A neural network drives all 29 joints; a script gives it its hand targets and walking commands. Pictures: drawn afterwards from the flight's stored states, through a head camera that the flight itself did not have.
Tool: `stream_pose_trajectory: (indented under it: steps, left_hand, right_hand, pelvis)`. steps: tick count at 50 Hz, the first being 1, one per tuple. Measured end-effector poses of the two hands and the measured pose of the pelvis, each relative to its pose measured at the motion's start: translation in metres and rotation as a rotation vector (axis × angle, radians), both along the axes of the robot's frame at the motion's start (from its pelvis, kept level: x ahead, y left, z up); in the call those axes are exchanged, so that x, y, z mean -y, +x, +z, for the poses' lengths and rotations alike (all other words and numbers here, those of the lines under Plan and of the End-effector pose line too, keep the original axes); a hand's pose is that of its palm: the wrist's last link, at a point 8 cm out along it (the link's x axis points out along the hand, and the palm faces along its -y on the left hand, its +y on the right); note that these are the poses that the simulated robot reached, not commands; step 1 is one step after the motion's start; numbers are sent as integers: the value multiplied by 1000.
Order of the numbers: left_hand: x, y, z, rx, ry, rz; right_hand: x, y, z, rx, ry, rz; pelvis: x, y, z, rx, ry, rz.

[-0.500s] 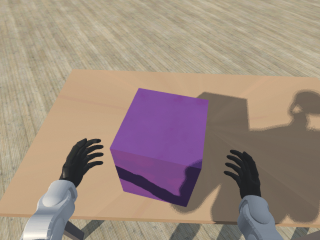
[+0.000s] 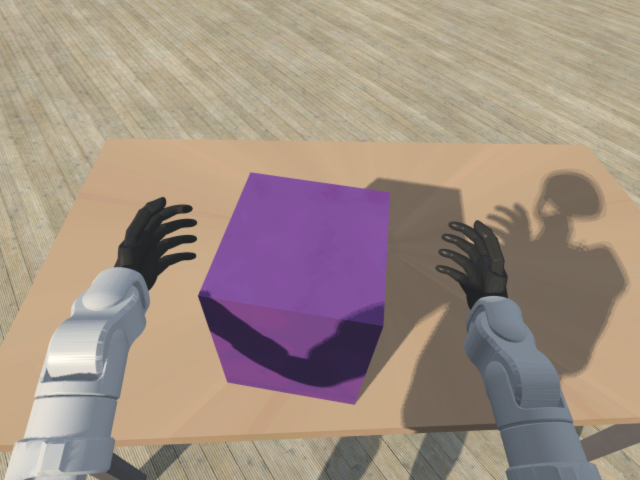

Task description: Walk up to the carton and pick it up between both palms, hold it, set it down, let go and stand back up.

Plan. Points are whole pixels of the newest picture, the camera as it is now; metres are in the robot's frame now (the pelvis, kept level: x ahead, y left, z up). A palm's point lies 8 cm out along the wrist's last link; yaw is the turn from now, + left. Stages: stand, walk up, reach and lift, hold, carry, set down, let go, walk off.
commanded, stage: reach and lift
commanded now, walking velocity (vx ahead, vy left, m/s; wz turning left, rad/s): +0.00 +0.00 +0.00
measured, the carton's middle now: (304, 292) +0.39 +0.00 -0.02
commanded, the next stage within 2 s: none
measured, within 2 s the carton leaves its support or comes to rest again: neither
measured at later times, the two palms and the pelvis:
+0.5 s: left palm (171, 202) +0.42 +0.17 +0.14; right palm (487, 241) +0.37 -0.21 +0.12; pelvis -0.01 +0.00 +0.00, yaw +1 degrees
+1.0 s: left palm (181, 276) +0.40 +0.17 +0.02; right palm (437, 302) +0.35 -0.18 +0.01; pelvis -0.01 +0.00 -0.01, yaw +2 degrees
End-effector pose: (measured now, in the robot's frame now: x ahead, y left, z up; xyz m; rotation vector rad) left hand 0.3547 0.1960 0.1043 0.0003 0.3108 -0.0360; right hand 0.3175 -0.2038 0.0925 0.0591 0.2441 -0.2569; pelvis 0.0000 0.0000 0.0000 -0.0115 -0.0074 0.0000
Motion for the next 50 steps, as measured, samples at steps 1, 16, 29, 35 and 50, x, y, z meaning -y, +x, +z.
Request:
stream_pose_trajectory:
  steps: [1, 16, 29, 35, 50]
  left_hand:
    - [1, 3, 2, -5, 0, -3]
    - [17, 51, 33, 15, 25, -21]
    - [35, 72, 29, 7, 27, -23]
    - [32, 69, 4, -3, 49, -17]
    - [21, 45, -87, -43, 69, 27]
  right_hand:
    - [1, 2, 2, 0, -6, 1]
    - [11, 42, 25, -3, 3, 14]
    - [8, 57, 27, -11, -8, 14]
    - [0, 54, 3, -54, -13, 14]
    - [-24, 34, -84, -115, 11, 11]
  pelvis:
    - [-1, -1, 0, 1, 0, 1]
    - [-1, -11, -1, -58, -4, 15]
    - [5, -15, -2, -104, -9, 23]
    - [5, -15, -2, -103, -8, 30]
    - [-1, -10, -14, -239, -24, 45]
